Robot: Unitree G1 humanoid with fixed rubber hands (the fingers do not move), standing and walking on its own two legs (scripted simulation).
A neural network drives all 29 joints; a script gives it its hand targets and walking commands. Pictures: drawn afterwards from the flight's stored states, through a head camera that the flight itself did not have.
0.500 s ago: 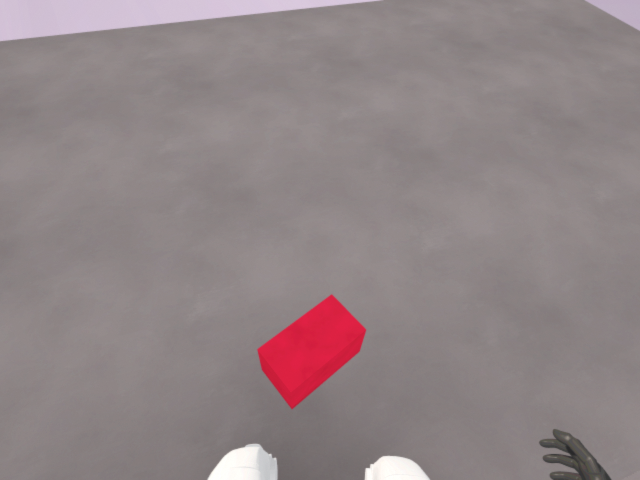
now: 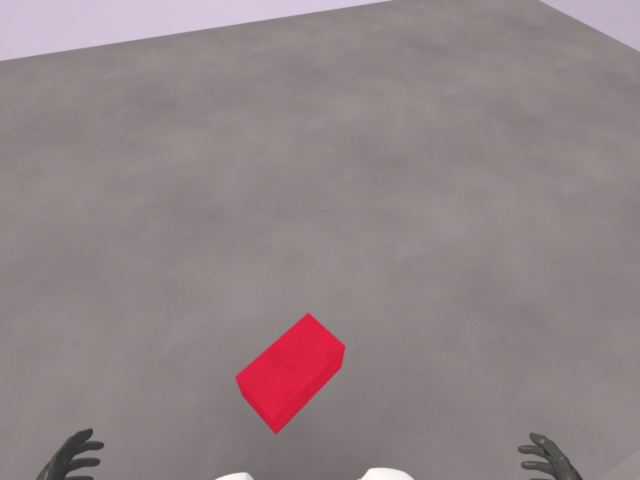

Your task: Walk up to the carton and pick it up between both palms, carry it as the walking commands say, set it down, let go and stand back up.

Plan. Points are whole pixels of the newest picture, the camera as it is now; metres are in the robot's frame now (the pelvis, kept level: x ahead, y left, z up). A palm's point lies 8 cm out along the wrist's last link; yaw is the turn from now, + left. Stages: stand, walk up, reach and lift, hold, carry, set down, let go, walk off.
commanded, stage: walk up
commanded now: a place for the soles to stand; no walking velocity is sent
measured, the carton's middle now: (292, 371) +0.48 +0.06 -0.67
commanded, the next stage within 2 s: none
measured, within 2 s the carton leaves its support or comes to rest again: neither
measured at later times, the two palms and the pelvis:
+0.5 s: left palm out of the picture +0.11 +0.30 -0.08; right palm out of the picture +0.09 -0.32 -0.08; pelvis +0.00 -0.01 +0.03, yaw +1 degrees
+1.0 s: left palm out of the picture +0.08 +0.18 -0.10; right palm out of the picture +0.25 -0.48 -0.06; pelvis +0.08 -0.15 +0.00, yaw +18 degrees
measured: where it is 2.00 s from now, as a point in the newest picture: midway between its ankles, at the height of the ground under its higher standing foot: outside the picture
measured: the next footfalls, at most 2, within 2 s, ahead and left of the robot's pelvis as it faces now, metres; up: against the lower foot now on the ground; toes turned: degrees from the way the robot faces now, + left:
right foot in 0.80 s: +0.15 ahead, -0.26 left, +0.00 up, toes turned +8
left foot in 1.06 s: +0.15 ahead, -0.05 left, +0.00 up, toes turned +25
